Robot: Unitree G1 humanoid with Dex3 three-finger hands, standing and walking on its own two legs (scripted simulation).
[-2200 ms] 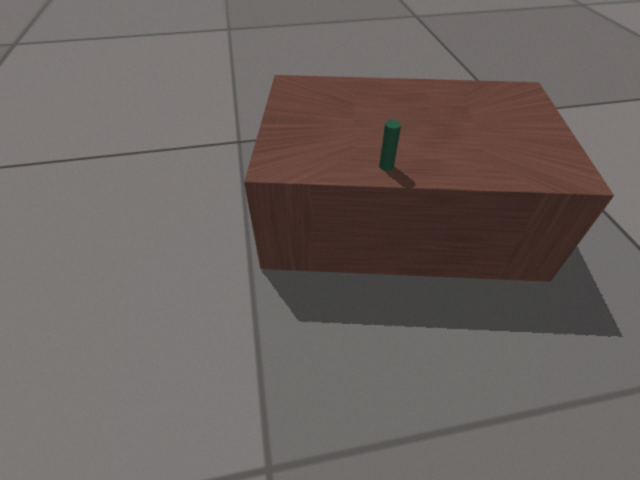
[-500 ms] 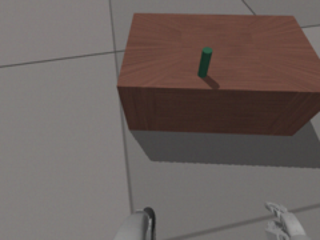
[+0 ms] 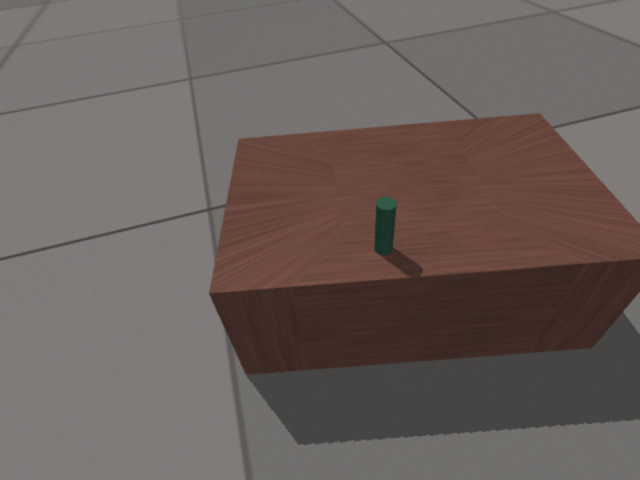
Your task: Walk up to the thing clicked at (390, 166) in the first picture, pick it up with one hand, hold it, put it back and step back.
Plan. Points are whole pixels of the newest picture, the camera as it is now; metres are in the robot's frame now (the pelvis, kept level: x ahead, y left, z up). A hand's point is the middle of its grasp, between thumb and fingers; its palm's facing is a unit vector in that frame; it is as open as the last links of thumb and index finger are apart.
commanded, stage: walk up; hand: right
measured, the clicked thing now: (384, 227) +0.75 -0.13 -0.22
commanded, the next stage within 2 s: none
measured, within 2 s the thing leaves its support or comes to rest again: neither
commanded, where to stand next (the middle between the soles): +0.34 +0.09 m, yaw +0 degrees
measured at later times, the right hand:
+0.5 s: hand (446, 403) +0.26 -0.15 -0.10, palm faces -0.04 +0.92 -0.40, open 7.4 cm
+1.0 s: hand (423, 349) +0.37 -0.15 -0.15, palm faces -0.04 +0.93 -0.35, open 7.4 cm
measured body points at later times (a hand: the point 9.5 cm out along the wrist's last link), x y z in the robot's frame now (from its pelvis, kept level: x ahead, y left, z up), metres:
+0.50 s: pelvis +0.18 +0.11 +0.02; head +0.20 +0.14 +0.46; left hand +0.23 +0.44 -0.11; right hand +0.26 -0.20 -0.07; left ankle +0.21 +0.21 -0.72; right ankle +0.18 -0.07 -0.64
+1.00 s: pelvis +0.29 +0.11 +0.01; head +0.34 +0.10 +0.45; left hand +0.42 +0.39 -0.11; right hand +0.37 -0.20 -0.12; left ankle +0.27 +0.23 -0.70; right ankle +0.38 +0.00 -0.72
